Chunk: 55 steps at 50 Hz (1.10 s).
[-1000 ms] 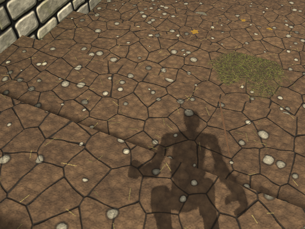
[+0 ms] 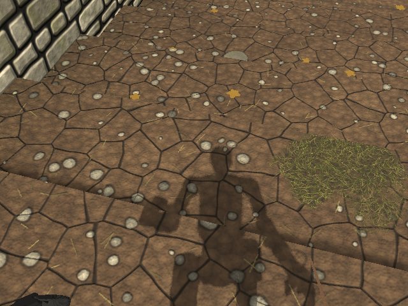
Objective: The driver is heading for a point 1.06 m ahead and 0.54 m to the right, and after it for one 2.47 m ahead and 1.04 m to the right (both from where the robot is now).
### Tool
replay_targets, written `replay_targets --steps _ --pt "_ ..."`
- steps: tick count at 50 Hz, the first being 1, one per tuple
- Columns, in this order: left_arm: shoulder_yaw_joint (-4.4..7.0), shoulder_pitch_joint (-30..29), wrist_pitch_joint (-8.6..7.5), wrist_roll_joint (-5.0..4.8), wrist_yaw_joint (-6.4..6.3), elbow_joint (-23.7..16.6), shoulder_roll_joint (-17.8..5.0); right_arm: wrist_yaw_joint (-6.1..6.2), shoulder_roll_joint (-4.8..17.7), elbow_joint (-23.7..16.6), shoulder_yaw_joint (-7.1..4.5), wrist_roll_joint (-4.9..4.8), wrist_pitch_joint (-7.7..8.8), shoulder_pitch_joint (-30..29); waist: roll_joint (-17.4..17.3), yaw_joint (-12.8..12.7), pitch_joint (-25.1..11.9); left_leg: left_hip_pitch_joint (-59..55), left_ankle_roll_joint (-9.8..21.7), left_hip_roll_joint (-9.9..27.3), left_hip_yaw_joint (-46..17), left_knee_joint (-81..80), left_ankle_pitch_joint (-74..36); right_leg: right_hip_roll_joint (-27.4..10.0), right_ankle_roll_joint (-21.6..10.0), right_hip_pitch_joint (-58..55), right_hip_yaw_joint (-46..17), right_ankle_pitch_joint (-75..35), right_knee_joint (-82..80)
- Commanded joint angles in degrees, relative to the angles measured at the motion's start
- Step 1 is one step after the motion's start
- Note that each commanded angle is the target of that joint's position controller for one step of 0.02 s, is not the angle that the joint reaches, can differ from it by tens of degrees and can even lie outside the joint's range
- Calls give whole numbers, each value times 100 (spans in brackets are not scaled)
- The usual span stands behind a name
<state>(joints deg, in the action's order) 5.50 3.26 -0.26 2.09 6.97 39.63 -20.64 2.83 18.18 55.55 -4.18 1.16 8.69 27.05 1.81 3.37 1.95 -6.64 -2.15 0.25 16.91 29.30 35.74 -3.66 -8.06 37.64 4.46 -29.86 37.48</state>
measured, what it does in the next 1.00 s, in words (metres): goes down, turning right: right foot 0.17 m lower, then left foot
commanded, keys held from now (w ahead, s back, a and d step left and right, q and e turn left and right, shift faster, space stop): w+e+shift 1.00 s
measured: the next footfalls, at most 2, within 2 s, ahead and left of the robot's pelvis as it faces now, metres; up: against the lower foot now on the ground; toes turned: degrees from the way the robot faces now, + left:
right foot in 0.12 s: +0.23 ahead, -0.06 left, -0.17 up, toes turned -12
left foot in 0.44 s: +0.66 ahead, +0.06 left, -0.17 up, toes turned -29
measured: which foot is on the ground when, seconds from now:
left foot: down 0.00-0.10, up 0.12-0.42, down 0.44-0.90, up 0.92-1.00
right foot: up 0.00-0.10, down 0.12-0.44, up 0.46-0.86, down 0.88-1.00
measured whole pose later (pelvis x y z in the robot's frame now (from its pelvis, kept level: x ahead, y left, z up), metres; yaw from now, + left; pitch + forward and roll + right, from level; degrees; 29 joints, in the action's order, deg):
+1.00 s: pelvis +0.78 -0.25 -0.18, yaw -58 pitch -5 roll -2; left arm 4.8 18.5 0.2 3.0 -1.4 47.9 -16.5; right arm -1.6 15.8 46.6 -1.4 3.0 4.5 10.4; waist -2.5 -5.4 5.0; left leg 16.2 -5.5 8.3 1.2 76.7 32.0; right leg 6.7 -16.4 22.9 8.6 0.6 51.4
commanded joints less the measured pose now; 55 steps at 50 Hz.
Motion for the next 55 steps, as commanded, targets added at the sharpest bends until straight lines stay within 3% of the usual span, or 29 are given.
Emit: replay_targets --steps 1,3,5,6,7,8,10,11,12,14,16,19,21,22,23,24,25,27,34,38,42,44,45,46,47,49,50,52,55 --pt "-185 163 34 202 16 40 248 80 195 -336 128 82 70 -190 177 -243 714 1360 264 1252 89 442 -3482 326 -12 -1374 561 -270 -613" --pt "-176 687 6 310 -213 321 170 138 471 -206 137 59 -155 160 31 -409 444 590 316 1426 136 2248 -5374 464 -180 -1765 734 211 -1200" --pt "72 2893 44 139 -504 1227 -291 109 576 -184 67 -31 -357 -19 -39 -1384 -710 1077 457 1360 -207 5451 -6326 521 -434 -4252 558 339 -1414" --pt "250 3435 -3 239 -611 1360 -760 -18 521 -246 -5 -148 -458 -557 943 -2006 -161 2996 439 409 -100 8728 -2030 248 -1080 -5223 -60 652 -2176" --pt "403 3501 47 113 -621 1519 -1707 12 69 -998 127 -104 -335 -759 1911 -1267 -526 6222 258 138 -807 9746 962 -651 -1258 -7676 -984 -3171 590" --pt "364 3664 -18 -94 -644 1276 -1606 12 98 -1357 252 -4 -268 -981 574 -1447 -1844 6973 174 456 -1573 9104 502 -1117 -1770 -8438 -2187 -2357 249" --pt "208 2951 94 -118 -794 1236 -1068 -77 273 -1449 233 261 -230 -1577 -1065 -1030 -960 7164 115 478 -1725 7712 239 -1238 -1895 -6613 -3712 2025 -1502" --pt "291 2896 -18 1 -885 1255 -1384 -124 193 -1507 259 344 -254 -1400 -159 -745 -508 7619 141 631 -2370 7820 927 -2009 -2431 -5770 -5281 3068 -1527" --pt "133 2909 -143 -16 -842 1255 -774 -165 308 -1357 247 506 -365 -1572 -1111 -672 116 7726 120 833 -2526 7576 1569 -1880 -2328 -4652 -5232 4036 -1355" --pt "-73 1170 -350 -61 -898 728 -483 -200 176 -2137 362 78 -385 -2894 -1303 30 1465 5305 -316 1193 -2408 3197 -1480 -929 -1356 -363 -3613 4946 -3087" --pt "-20 614 -530 -156 -859 712 -554 -340 60 -1643 310 52 -387 -1681 -298 535 720 1006 -280 757 -2099 2175 -4565 248 -824 1761 -2399 4362 -2550" --pt "129 1155 -498 -292 -708 793 -803 -291 365 -1261 129 -127 -505 -849 -239 435 -110 695 -163 183 -1791 1418 -3675 391 -536 -517 -2257 2436 -1061" --pt "132 1265 -371 -161 -652 761 -918 -172 715 -1024 -83 -44 -482 340 -502 1202 -773 -239 -63 -119 -1585 1011 -2083 685 -167 -1252 -2072 1180 1526" --pt "-89 1217 -394 -76 -647 545 76 -119 1049 -945 -130 109 -441 1058 -1414 1288 -1228 -801 96 1214 -3361 481 127 1233 -29 -468 -1680 4135 4186" --pt "-198 1832 -414 -249 -618 46 434 -144 1170 -1159 -83 112 -466 216 -2689 129 -1298 -621 406 2531 -7222 -1744 910 1361 -11 717 -1301 5878 5162" --pt "-226 1712 -299 -93 -651 141 235 -161 859 -1323 -84 50 -525 -729 -1838 -98 -433 212 782 2519 -7565 -1903 2340 869 -33 1312 -1147 5390 5297" --pt "-213 1429 -208 -12 -618 132 157 -181 480 -1376 -34 57 -546 -1065 -1125 -82 85 884 862 2317 -6257 -1544 2127 486 11 1310 -992 5105 4977" --pt "-220 1036 -40 -50 -479 -63 246 -176 336 -1134 -11 128 -554 -1162 -976 -222 441 2004 632 1854 -4359 -1400 551 52 144 720 -1020 4813 4270" --pt "-245 -205 199 -112 -203 -647 40 -274 412 -749 -35 -40 -164 -1076 -555 -435 347 1968 572 1287 -1058 -2275 -3171 -136 236 -124 -385 2593 1729" --pt "-64 486 253 -48 -208 -314 -239 -177 616 -782 -43 64 -187 -798 -434 -728 -379 548 510 1331 -204 -903 -6531 101 -237 -560 200 2231 2356" --pt "1 369 147 1 -362 -180 -240 -137 737 -543 -30 136 -240 -526 -559 -719 -7 -378 -57 1366 157 488 -6429 209 -471 -580 490 1951 1089" --pt "158 2069 157 63 -504 352 -460 -255 1070 -683 -112 16 -345 -1205 -483 -1716 -389 1755 63 1618 26 2867 -7300 671 -498 -3852 740 2542 998" --pt "387 3336 164 -97 -682 757 -835 -376 1237 -1000 -227 -66 -395 -2031 414 -2554 -837 3785 18 1066 -243 5749 -5993 652 -912 -6010 168 2777 691" --pt "336 3463 101 -155 -776 922 -936 -386 577 -1509 34 126 -276 -2367 2221 -2546 -444 5970 -380 240 180 7046 -1502 456 -1068 -6497 -420 2007 -671" --pt "290 2628 45 -16 -829 788 -1019 -367 481 -1977 148 253 -187 -2766 2322 -1940 227 6640 -407 257 -478 6329 9 -236 -1106 -5380 -2331 3888 -1856" --pt "202 1548 -100 184 -983 485 -713 -481 690 -1922 135 200 -218 -2584 19 -1028 851 4815 -368 829 -2091 4392 260 -611 -865 -2355 -3673 4635 -1780" --pt "112 312 -132 201 -1063 164 -460 -531 567 -1560 153 244 -277 -1716 -533 -272 985 3359 -289 1193 -2558 3578 327 -576 -575 -359 -3224 4271 -816" --pt "68 -242 -552 6 -1228 319 -419 -521 294 -1416 151 135 -230 -930 -352 607 -152 754 -464 807 -1859 1888 -4098 332 -149 893 -1952 5234 -715" --pt "61 0 -758 -163 -1132 717 -254 -539 264 -705 287 -157 -347 11 -459 850 -161 -392 -361 973 -1684 115 -5646 644 -256 688 -1073 5532 476"
Over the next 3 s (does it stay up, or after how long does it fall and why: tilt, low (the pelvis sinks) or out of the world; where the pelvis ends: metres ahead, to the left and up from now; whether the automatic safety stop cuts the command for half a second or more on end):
stays up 1.73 -1.67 -0.48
